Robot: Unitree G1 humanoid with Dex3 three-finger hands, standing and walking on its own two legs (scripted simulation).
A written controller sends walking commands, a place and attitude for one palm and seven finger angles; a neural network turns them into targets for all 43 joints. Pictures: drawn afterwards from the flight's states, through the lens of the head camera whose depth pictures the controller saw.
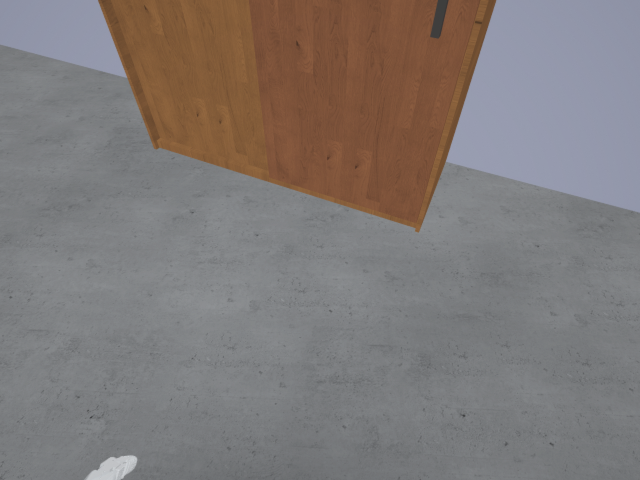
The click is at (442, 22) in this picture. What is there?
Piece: wardrobe's sliding door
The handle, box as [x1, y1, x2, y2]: [430, 0, 448, 38]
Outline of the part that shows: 448,0 438,0 430,35 432,37 438,38 440,34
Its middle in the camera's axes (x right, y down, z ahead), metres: +0.32 -0.66 +0.98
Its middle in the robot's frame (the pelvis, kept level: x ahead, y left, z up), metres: +1.22 -0.26 +0.18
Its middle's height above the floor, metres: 0.94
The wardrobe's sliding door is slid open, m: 0.00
